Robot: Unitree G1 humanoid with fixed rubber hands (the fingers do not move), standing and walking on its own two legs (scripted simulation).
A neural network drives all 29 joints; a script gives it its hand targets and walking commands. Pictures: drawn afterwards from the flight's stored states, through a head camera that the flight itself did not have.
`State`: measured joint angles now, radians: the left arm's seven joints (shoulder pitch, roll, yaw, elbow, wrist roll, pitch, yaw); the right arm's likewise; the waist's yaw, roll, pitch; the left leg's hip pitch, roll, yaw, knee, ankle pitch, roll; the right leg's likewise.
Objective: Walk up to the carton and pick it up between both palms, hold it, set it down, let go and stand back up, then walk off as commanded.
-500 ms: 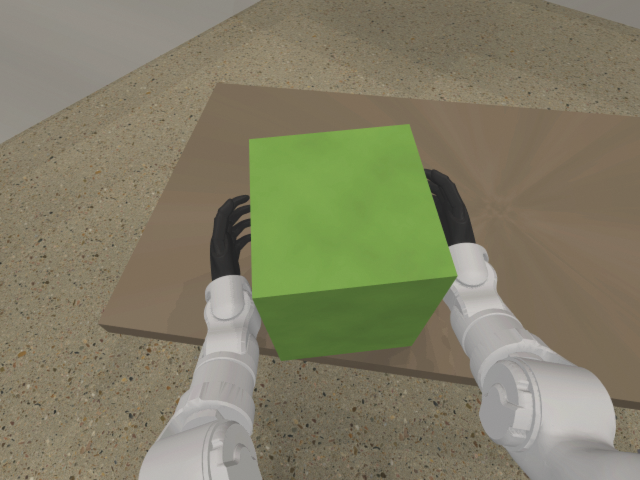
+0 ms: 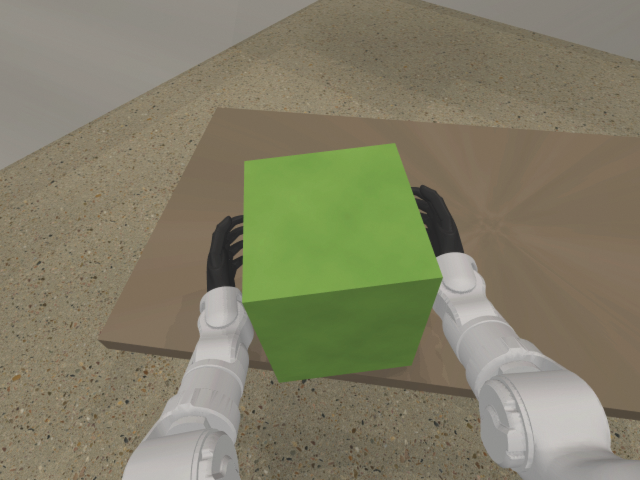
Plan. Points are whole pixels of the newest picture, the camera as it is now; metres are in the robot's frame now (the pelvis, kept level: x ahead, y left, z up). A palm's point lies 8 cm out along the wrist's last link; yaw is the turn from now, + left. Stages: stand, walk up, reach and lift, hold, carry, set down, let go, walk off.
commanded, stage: reach and lift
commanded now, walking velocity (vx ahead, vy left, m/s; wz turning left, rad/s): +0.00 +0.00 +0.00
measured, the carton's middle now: (333, 270) +0.41 +0.04 +0.01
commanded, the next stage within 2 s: hold in 1.96 s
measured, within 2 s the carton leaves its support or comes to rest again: neither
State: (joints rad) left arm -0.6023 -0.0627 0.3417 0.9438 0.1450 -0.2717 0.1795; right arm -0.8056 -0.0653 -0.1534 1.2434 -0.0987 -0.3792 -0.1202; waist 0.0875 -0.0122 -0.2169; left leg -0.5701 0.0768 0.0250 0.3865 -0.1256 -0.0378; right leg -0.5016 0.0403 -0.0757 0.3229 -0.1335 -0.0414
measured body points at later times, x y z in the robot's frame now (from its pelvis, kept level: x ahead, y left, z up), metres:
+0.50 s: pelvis -0.01 +0.00 +0.01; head -0.04 +0.03 +0.46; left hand +0.38 +0.19 +0.14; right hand +0.41 -0.10 +0.15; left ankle +0.02 +0.14 -0.74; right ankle -0.01 -0.09 -0.74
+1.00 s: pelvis -0.02 +0.03 +0.01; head -0.06 +0.06 +0.45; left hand +0.36 +0.20 +0.16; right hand +0.38 -0.09 +0.16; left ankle +0.02 +0.14 -0.74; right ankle -0.01 -0.09 -0.74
